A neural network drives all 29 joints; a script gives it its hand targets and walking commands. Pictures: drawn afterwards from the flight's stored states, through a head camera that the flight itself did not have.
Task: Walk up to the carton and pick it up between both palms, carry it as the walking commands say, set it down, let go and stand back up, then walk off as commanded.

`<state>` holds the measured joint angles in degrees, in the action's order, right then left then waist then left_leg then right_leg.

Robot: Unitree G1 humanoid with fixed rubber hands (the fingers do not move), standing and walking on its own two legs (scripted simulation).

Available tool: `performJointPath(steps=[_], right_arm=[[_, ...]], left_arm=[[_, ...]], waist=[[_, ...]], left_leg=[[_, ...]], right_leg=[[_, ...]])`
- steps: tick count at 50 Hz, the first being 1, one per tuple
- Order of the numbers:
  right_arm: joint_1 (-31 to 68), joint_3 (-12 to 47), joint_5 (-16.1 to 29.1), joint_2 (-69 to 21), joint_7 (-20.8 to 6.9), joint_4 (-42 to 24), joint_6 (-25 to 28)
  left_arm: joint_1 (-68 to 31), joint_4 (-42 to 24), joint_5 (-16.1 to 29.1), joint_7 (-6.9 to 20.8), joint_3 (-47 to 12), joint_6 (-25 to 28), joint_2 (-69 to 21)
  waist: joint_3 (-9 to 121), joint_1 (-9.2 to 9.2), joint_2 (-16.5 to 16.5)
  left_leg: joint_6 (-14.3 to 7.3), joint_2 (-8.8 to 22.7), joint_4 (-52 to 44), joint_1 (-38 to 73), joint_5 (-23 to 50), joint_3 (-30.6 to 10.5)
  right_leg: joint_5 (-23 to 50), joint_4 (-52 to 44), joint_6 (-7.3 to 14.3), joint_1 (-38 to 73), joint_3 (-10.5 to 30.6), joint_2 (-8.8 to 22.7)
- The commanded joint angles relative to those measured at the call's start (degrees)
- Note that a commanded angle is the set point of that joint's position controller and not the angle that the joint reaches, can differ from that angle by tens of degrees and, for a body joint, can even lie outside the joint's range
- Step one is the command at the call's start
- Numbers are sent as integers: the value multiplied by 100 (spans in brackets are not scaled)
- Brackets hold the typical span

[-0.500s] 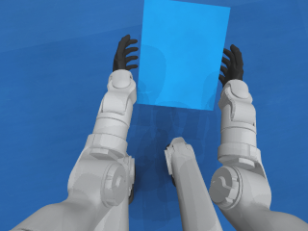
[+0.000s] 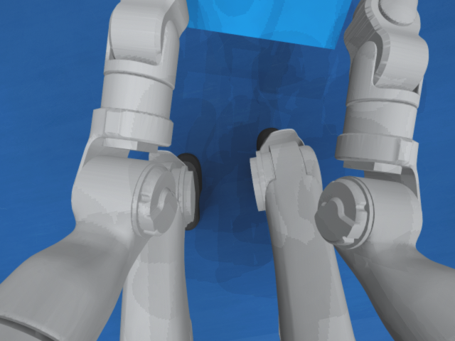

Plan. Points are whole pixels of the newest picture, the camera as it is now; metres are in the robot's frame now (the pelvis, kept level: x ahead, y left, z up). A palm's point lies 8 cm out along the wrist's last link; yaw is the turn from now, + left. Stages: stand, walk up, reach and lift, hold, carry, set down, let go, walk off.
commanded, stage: set down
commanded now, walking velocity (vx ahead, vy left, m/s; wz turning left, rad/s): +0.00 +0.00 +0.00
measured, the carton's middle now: out of the picture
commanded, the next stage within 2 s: none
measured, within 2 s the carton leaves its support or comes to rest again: neither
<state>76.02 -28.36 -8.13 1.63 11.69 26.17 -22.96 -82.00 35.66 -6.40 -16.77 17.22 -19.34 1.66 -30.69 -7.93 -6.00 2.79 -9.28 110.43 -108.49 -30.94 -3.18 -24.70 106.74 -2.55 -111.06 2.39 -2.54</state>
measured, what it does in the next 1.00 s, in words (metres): lowers itself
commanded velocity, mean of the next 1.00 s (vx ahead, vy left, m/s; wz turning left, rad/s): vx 0.00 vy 0.00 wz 0.00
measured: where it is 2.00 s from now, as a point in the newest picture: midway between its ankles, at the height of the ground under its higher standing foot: (231, 193)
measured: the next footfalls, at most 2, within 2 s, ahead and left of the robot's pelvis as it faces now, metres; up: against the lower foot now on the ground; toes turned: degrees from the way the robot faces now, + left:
none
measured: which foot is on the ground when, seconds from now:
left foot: down 0.00-1.00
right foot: down 0.00-1.00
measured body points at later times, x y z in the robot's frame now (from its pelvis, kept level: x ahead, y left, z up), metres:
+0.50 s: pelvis +0.01 +0.01 -0.05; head +0.39 -0.05 +0.18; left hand +0.59 +0.02 -0.23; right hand +0.54 -0.24 -0.22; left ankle +0.13 +0.11 -0.43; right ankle +0.16 -0.13 -0.43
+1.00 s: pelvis +0.03 +0.00 -0.07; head +0.41 -0.04 +0.15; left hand +0.61 +0.01 -0.25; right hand +0.55 -0.26 -0.24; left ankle +0.13 +0.11 -0.43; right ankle +0.16 -0.13 -0.43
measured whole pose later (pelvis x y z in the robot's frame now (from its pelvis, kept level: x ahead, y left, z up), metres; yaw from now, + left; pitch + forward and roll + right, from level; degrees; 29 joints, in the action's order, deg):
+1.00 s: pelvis +0.03 +0.00 -0.07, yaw +0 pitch +33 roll -1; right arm 83.0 -28.5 -4.4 11.0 3.5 45.7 -16.3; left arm -90.4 54.1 -3.2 -9.6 12.0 -15.3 9.6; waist -29.9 -9.1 -2.9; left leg 2.9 -10.4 125.2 -120.6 -37.2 -3.1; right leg -30.4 121.0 -2.6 -123.2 1.1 -2.3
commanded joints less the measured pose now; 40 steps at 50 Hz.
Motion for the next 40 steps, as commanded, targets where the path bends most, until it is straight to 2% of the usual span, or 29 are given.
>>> performJointPath(steps=[1, 2, 3, 4, 5, 6, 7, 8, 9, 10, 11, 12, 13, 14, 16, 17, 18, 21, 24, 25, 26, 32, 33, 35, 36, 37, 38, 39, 40], right_arm=[[5447, 4218, 1340, -4979, -1932, -884, 51], [5569, 4352, 1566, -5151, -1946, -1214, -18], [5242, 4106, 1229, -5062, -1983, -120, -118], [5397, 4136, 1461, -5268, -1963, -413, -70], [4926, 4003, 1293, -5213, -1947, 298, -178], [4818, 3877, 1294, -5312, -1954, 578, -137], [4875, 3522, 1091, -5215, -2014, 1195, -82], [4500, 3335, 938, -5482, -2031, 1534, -16], [4470, 3094, 874, -5446, -2143, 1542, 89], [4026, 2758, 641, -5384, -2198, 2155, 118], [4405, 2822, 669, -5092, -2240, 1608, 227], [4347, 2707, 663, -5318, -2296, 1882, 258], [4479, 2930, 793, -5133, -2237, 1054, 408], [4666, 2751, 646, -4849, -2262, 1157, 424], [4932, 2862, 815, -4619, -2231, 770, 560], [5079, 3012, 972, -4607, -2208, 429, 525], [4901, 2967, 911, -4536, -2211, 1113, 535], [4123, 2688, 710, -4647, -2199, 1766, 425], [4645, 2832, 939, -4416, -2243, 777, 611], [4542, 2876, 1103, -4400, -2187, 340, 677], [4777, 3178, 1416, -4515, -2164, 66, 669], [4197, 2874, 1070, -4265, -2257, 1706, 567], [4661, 3045, 1211, -4172, -2329, 1398, 624], [4894, 2981, 1169, -3878, -2372, 1141, 776], [4643, 2901, 1103, -3743, -2389, 1423, 739], [5087, 2857, 1130, -3621, -2359, 986, 857], [4607, 2805, 1178, -3732, -2450, 1547, 828], [4676, 2867, 1198, -3718, -2445, 1121, 893], [4373, 2749, 1132, -3830, -2451, 1309, 835]], left_arm=[[-3734, 315, 992, 2286, -3051, -214, -5151], [-4340, -352, 1196, 2267, -3241, -160, -4989], [-3982, 430, 1007, 2281, -3030, -235, -5409], [-4507, -44, 1067, 2290, -3044, -150, -4936], [-4656, 141, 1022, 2365, -3015, -119, -4866], [-4705, 281, 927, 2376, -2920, -79, -4609], [-4196, 1348, 610, 2424, -2437, -61, -4689], [-4502, 1149, 520, 2444, -2420, 33, -4805], [-4000, 1568, 329, 2451, -2087, 56, -4895], [-3878, 1870, 244, 2533, -1915, 64, -4941], [-3995, 1604, 191, 2552, -1876, 162, -4913], [-3928, 1583, 296, 2572, -1886, 228, -5052], [-4228, 1077, 585, 2534, -2109, 359, -5023], [-3726, 1604, 394, 2512, -1790, 260, -5252], [-4250, 1202, 549, 2477, -2069, 334, -5041], [-4432, 886, 825, 2420, -2386, 407, -4997], [-4123, 1633, 727, 2420, -2369, 298, -5210], [-4584, 922, 977, 2337, -2805, 359, -5007], [-4679, 622, 1043, 2209, -2895, 428, -5066], [-5075, -381, 1429, 2186, -3320, 563, -5044], [-5150, -577, 1526, 2110, -3489, 607, -5014], [-4546, 929, 1029, 1994, -2862, 580, -4138], [-3778, 1466, 635, 2050, -2397, 497, -4192], [-4100, 1308, 698, 2048, -2335, 600, -4353], [-4036, 1442, 856, 2071, -2387, 598, -4711], [-3890, 1589, 810, 2095, -2230, 547, -4605], [-3646, 1912, 693, 2051, -2220, 541, -4524], [-3735, 1486, 779, 2051, -2324, 595, -4672], [-4084, 1341, 1040, 2028, -2585, 668, -4628]], waist=[[13368, -231, 578], [14033, -298, 735], [12995, -603, 1053], [13182, -254, 629], [12846, -450, 902], [11965, -243, 757], [10813, -61, 540], [10539, 49, 427], [10469, -26, 638], [9884, -141, 352], [9915, -32, -18], [10076, -161, 344], [11285, -474, 571], [10648, -348, 343], [11136, -354, 115], [11872, -609, 251], [11442, -662, 156], [11332, -1152, 135], [11832, -1025, -156], [12356, -1141, -275], [13011, -908, -437], [9906, -807, 38], [9365, -299, -44], [9416, -421, -31], [9294, -800, 69], [9391, -548, -182], [8968, -499, -264], [9398, -461, -423], [9853, -932, -253]], left_leg=[[-315, -336, -696, 2749, 541, 960], [-327, -358, -714, 2958, 792, 918], [-320, -329, -675, 2503, 476, 886], [-299, -287, -537, 2445, 403, 996], [-272, -239, -512, 2135, 295, 985], [-250, -231, -619, 1937, 82, 999], [-300, -223, -548, 1397, -366, 1000], [-286, -252, -602, 1161, -362, 930], [-374, -232, -636, 1541, -281, 785], [-294, -166, -671, 1172, -542, 741], [-311, -131, -618, 1411, -311, 777], [-346, -228, -624, 1376, -144, 783], [-313, -160, -497, 1936, 462, 717], [-241, -273, -428, 1555, 610, 687], [-213, -287, -389, 1659, 784, 818], [-264, -202, -160, 2216, 1091, 759], [-224, -172, -176, 2070, 866, 785], [-171, -162, -202, 2222, 736, 634], [-159, -199, -22, 2516, 1444, 607], [-141, -250, 19, 2869, 1838, 589], [-112, -226, 254, 3069, 2377, 775], [-237, -74, 173, 1883, 911, 640], [-298, -147, 293, 1622, 866, 795], [-318, -197, 326, 1539, 966, 658], [-274, -199, 388, 1605, 1161, 666], [-300, -217, 307, 1700, 1128, 661], [-298, -169, 237, 1855, 1133, 658], [-289, -240, 356, 2021, 1669, 620], [-259, -113, 282, 2303, 1619, 469]], right_leg=[[1382, -652, -135, 5918, -773, -303], [1621, -566, -176, 6226, -784, -369], [1204, -678, -123, 5763, -797, -355], [1116, -555, -109, 5913, -609, -293], [1023, -521, -182, 5864, -683, -281], [904, -620, -155, 5167, -652, -359], [125, -641, -165, 4413, -501, -348], [251, -566, -89, 4414, -477, -340], [110, -535, -134, 3880, -643, -389], [-46, -471, -20, 3397, -686, -362], [167, -420, -8, 3191, -701, -350], [364, -394, -48, 3400, -840, -381], [1186, -205, -55, 3882, -1016, -424], [1265, -172, -13, 3517, -956, -349], [1622, -100, -65, 3917, -984, -413], [1867, 40, -65, 4099, -985, -376], [1618, 28, -62, 3853, -1082, -357], [1599, 61, 39, 3708, -1119, -323], [2221, 185, 53, 3729, -1074, -353], [2645, 335, 96, 4029, -1086, -375], [3234, 425, 86, 4353, -952, -323], [1810, 345, 60, 3175, -802, -246], [1524, 354, -41, 2844, -757, -267], [1626, 493, 72, 2752, -788, -311], [1674, 485, 56, 2616, -912, -252], [1696, 565, 35, 2682, -928, -265], [1584, 575, 34, 2344, -997, -290], [2014, 657, 61, 2397, -920, -293], [2011, 650, 93, 2381, -1035, -270]])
